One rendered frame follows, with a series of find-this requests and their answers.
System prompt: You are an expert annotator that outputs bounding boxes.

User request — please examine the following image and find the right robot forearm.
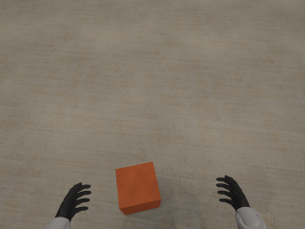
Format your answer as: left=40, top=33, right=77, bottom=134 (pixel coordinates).
left=235, top=207, right=266, bottom=229

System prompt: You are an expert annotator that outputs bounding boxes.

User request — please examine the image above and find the right robot hand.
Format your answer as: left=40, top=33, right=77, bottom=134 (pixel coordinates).
left=216, top=175, right=251, bottom=211

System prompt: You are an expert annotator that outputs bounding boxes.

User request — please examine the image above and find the left robot hand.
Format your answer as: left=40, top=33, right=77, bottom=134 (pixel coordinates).
left=55, top=182, right=92, bottom=222

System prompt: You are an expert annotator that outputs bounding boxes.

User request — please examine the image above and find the carton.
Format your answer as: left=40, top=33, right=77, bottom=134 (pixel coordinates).
left=115, top=161, right=161, bottom=216

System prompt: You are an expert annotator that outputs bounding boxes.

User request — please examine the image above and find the left robot forearm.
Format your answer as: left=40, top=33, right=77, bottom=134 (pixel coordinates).
left=45, top=217, right=71, bottom=229

